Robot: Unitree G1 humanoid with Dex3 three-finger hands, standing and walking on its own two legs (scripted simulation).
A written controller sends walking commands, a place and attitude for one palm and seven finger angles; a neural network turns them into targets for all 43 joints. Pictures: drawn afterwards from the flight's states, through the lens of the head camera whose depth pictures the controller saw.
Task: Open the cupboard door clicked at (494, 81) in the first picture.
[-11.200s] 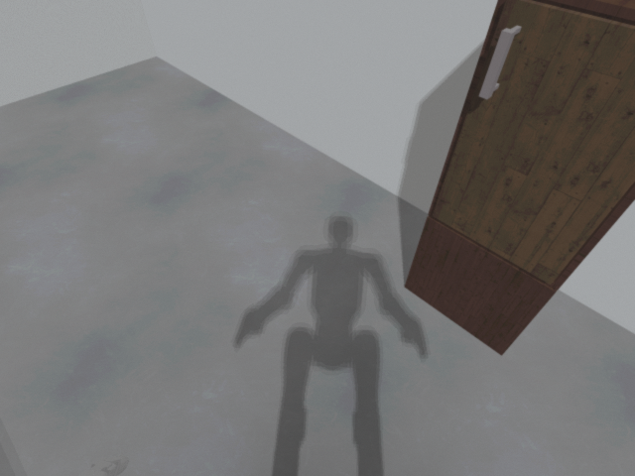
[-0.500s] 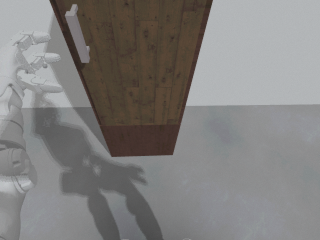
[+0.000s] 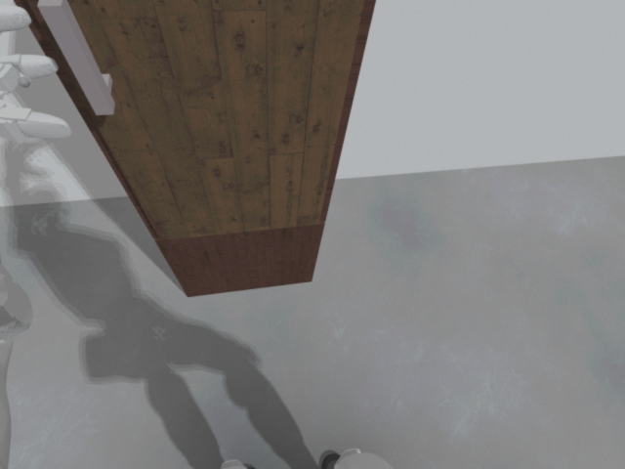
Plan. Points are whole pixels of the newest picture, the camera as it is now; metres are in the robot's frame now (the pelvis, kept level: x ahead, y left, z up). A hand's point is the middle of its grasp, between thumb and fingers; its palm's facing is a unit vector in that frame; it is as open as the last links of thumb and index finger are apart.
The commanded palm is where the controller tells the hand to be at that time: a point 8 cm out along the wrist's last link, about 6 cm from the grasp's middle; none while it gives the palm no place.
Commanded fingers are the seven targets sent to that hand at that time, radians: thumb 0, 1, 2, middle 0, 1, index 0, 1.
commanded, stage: move the hooked fingers beside the handle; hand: left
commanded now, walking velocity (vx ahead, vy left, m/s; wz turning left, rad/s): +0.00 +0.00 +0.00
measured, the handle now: (84, 50) +0.57 +0.20 +0.16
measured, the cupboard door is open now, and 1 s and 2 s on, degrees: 0 0 0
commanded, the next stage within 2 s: slide the fingers in behind the handle in 0.68 s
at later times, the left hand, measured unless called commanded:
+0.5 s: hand (29, 95) +0.50 +0.24 +0.16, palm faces +0.04 -1.00 +0.02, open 14.0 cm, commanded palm +0.49 +0.29 +0.15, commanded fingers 0.00 -0.50 0.30 -0.30 -1.20 -0.30 -1.20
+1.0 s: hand (39, 90) +0.52 +0.24 +0.16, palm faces +0.01 -1.00 +0.02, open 14.0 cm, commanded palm +0.50 +0.28 +0.15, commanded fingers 0.00 -0.50 0.30 -0.30 -1.20 -0.30 -1.20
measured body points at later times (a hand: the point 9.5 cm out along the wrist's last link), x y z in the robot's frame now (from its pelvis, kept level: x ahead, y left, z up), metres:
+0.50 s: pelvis +0.00 -0.01 +0.00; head +0.09 +0.01 +0.44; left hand +0.49 +0.30 +0.16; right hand +0.02 -0.28 -0.11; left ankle -0.02 +0.09 -0.72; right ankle -0.02 -0.13 -0.72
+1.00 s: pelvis +0.00 +0.00 +0.00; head +0.10 +0.02 +0.44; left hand +0.51 +0.29 +0.16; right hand -0.05 -0.28 -0.10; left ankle -0.02 +0.09 -0.72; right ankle -0.02 -0.13 -0.72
